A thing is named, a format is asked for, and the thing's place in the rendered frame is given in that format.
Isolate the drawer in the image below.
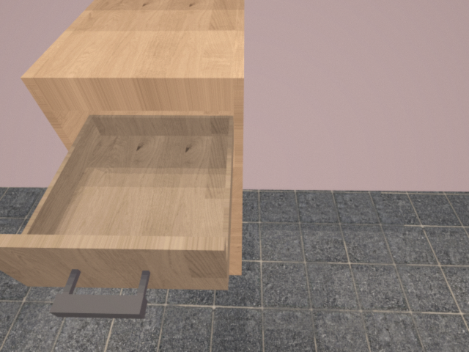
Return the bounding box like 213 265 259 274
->
0 115 234 290

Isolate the cabinet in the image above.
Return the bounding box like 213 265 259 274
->
21 0 244 275

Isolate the handle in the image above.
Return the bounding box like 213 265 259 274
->
50 269 150 319

